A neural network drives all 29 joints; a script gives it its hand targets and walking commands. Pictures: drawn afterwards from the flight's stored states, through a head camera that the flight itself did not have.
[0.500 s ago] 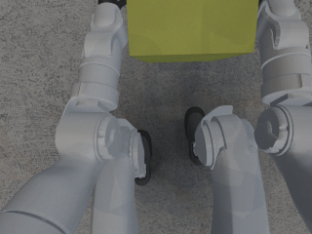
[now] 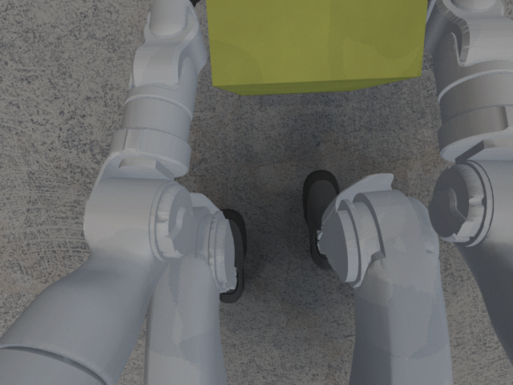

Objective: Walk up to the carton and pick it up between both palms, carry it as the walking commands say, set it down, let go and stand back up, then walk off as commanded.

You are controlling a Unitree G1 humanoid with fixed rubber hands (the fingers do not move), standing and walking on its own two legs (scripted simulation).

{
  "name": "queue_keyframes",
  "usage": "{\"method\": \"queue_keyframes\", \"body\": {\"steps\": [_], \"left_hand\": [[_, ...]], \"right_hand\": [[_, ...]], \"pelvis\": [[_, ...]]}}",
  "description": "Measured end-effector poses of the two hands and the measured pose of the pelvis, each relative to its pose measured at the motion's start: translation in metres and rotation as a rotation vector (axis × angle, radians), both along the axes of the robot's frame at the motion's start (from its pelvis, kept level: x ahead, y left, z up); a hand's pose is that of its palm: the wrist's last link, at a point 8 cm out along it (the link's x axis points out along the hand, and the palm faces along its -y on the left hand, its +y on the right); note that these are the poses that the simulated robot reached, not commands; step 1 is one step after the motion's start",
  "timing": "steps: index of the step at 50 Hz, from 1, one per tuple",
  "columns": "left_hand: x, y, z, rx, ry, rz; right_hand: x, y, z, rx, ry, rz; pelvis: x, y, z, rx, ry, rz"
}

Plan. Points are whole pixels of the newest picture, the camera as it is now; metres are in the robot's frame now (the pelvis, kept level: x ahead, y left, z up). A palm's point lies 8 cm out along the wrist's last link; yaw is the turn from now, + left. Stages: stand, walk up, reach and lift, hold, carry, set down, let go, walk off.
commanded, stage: set down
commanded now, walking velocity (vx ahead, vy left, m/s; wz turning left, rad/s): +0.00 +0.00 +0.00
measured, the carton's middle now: (302, 3) +0.54 -0.11 -0.22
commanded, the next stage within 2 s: none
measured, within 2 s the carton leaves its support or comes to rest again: neither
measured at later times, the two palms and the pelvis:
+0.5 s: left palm out of the picture +0.56 +0.04 -0.15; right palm out of the picture +0.52 -0.25 -0.15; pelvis +0.00 +0.00 -0.01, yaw +0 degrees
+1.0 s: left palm out of the picture +0.56 +0.04 -0.15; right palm out of the picture +0.51 -0.26 -0.16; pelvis +0.00 +0.00 +0.00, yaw +0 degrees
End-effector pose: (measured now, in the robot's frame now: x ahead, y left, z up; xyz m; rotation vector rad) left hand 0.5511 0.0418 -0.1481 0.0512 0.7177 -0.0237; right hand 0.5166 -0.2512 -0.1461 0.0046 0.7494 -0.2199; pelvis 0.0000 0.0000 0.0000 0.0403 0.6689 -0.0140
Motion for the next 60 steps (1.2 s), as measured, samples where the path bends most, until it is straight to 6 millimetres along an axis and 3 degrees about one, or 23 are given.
{"method": "queue_keyframes", "body": {"steps": [49, 55, 60], "left_hand": [[0.007, 0.002, -0.005, 0.010, -0.036, -0.083], [0.003, 0.010, -0.010, 0.050, -0.013, -0.084], [0.002, 0.025, -0.010, 0.066, -0.009, -0.061]], "right_hand": [[-0.002, -0.005, -0.011, 0.047, -0.048, -0.026], [-0.017, -0.015, -0.022, 0.010, -0.011, -0.070], [-0.020, -0.028, -0.019, -0.013, -0.014, -0.092]], "pelvis": [[0.000, 0.004, -0.005, -0.012, -0.036, 0.009], [-0.001, 0.002, 0.003, -0.007, -0.045, -0.004], [-0.002, 0.000, 0.005, -0.002, -0.040, -0.012]]}}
